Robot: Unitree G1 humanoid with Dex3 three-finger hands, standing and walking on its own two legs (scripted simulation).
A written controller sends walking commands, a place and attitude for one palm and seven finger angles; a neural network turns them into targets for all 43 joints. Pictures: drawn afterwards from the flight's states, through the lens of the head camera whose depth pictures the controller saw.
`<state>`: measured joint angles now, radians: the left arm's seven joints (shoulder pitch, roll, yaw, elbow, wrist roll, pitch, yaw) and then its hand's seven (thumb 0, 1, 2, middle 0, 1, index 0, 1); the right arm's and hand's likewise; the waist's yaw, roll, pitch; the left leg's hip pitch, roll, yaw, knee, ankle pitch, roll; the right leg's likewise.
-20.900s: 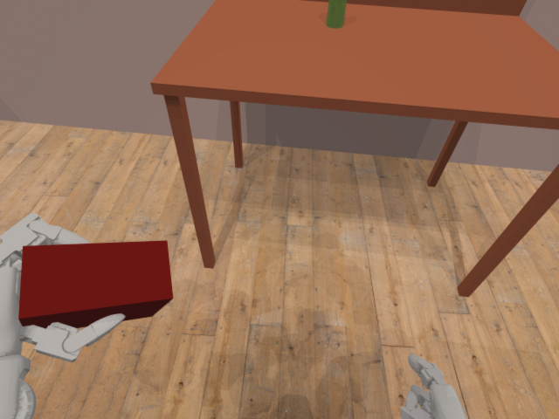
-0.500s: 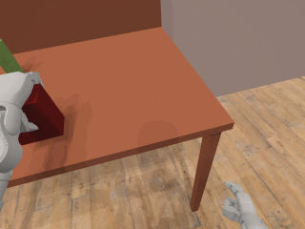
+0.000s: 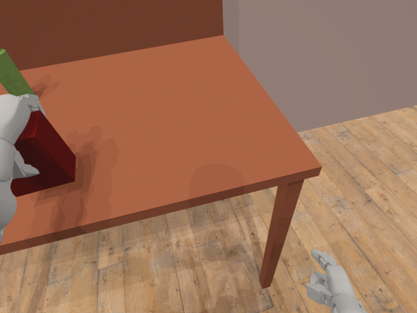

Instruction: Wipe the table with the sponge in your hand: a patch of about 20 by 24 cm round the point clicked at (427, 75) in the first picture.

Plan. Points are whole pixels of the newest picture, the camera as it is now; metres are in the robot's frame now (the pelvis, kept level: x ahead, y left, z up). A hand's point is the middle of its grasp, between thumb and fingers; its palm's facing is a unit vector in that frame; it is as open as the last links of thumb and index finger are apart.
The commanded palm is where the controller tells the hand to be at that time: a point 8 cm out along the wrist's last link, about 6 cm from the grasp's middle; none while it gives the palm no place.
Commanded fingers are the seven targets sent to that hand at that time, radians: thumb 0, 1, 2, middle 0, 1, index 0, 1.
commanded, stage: move the sponge above the wiping area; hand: left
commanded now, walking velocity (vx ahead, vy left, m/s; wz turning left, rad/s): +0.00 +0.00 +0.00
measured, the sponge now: (35, 163) +0.28 +0.37 +0.16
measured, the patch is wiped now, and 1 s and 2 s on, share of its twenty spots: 0.00 0.00 0.00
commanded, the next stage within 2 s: lower the sponge onto the table in 1.42 s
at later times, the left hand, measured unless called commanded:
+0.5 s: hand (13, 137) +0.28 +0.37 +0.23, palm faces +0.16 +0.07 -0.99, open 10.1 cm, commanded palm +0.24 +0.35 +0.28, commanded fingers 0.00 0.10 1.30 -1.20 -1.60 -1.20 -1.60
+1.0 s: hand (11, 141) +0.28 +0.38 +0.21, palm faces +0.09 +0.05 -1.00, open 10.1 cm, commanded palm +0.24 +0.36 +0.28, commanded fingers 0.00 0.10 1.30 -1.20 -1.60 -1.20 -1.60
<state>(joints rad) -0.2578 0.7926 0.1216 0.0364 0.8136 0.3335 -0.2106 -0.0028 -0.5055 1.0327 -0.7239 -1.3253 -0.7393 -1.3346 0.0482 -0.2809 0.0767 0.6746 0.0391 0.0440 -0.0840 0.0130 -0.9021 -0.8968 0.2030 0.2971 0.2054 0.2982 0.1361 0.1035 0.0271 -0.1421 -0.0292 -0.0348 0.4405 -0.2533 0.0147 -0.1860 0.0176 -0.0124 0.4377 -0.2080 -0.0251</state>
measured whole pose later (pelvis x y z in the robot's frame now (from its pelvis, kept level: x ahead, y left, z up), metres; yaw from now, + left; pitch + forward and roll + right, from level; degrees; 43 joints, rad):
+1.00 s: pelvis +0.00 +0.00 +0.00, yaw +0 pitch -2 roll +0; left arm -0.30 0.80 0.12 0.12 0.83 0.42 -0.23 0.00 -0.51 1.03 -0.72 -1.33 -0.74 -1.33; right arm 0.05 -0.29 0.08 0.67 0.05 0.06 -0.08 0.01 -0.90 -0.90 0.20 0.30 0.21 0.30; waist 0.13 0.11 0.02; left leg -0.16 -0.03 -0.03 0.44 -0.25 0.02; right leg -0.20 0.02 -0.01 0.44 -0.20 -0.02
